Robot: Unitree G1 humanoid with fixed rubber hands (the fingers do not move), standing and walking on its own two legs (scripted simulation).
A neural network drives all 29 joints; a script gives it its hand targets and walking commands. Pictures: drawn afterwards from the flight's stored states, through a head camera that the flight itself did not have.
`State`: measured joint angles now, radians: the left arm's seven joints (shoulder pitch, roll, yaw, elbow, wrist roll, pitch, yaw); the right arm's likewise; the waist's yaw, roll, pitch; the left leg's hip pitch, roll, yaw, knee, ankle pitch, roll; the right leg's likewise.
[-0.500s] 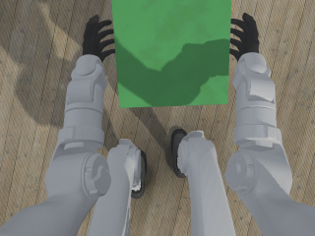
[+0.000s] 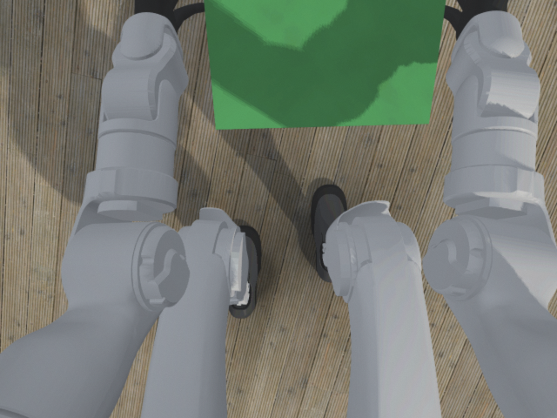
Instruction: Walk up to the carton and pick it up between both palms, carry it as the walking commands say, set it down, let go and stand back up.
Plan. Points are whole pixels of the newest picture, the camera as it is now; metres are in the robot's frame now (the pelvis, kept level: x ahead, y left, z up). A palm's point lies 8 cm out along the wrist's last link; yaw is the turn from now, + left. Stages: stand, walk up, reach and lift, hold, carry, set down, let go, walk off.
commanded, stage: set down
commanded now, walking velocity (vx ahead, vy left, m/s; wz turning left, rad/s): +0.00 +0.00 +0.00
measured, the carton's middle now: (314, 3) +0.57 -0.07 -0.24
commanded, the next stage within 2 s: none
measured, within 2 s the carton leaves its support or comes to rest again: rests again in 1.22 s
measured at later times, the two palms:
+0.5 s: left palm (186, 19) +0.56 +0.09 -0.22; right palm (456, 20) +0.53 -0.24 -0.24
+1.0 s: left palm (185, 22) +0.56 +0.10 -0.25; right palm (446, 16) +0.54 -0.24 -0.26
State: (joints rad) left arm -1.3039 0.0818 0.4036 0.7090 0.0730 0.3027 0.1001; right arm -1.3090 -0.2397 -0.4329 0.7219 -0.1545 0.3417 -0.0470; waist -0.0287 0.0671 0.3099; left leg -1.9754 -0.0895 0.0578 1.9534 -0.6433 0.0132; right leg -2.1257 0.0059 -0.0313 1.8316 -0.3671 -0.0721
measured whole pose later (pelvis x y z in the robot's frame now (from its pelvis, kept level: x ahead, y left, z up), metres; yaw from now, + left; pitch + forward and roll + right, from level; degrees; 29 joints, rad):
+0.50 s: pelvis +0.00 +0.00 -0.05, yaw +0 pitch +33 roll +4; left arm -1.50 0.19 0.31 0.85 -0.02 0.29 0.13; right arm -1.51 -0.37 -0.34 0.90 -0.07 0.33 -0.04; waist -0.05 0.07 0.52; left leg -2.02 -0.09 0.08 2.13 -0.69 0.01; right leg -2.18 -0.01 -0.03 2.00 -0.39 -0.08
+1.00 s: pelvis +0.00 +0.00 -0.06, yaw +1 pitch +33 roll +3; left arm -1.52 0.22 0.24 0.93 -0.08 0.26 0.14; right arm -1.53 -0.41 -0.31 0.98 -0.03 0.28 0.00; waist -0.06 0.07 0.52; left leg -2.06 -0.11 0.08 2.20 -0.72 0.02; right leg -2.23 -0.03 -0.03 2.07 -0.42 -0.08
